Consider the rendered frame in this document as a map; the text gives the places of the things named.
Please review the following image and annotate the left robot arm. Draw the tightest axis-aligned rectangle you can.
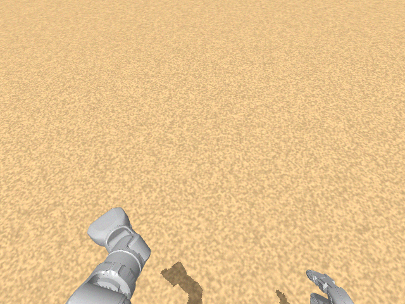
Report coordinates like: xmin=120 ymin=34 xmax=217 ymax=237
xmin=65 ymin=225 xmax=151 ymax=304

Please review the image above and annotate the right robot hand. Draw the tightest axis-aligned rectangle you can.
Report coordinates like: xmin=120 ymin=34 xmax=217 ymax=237
xmin=306 ymin=270 xmax=354 ymax=304

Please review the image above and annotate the left robot hand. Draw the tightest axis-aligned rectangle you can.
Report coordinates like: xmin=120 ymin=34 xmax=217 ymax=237
xmin=87 ymin=207 xmax=132 ymax=246

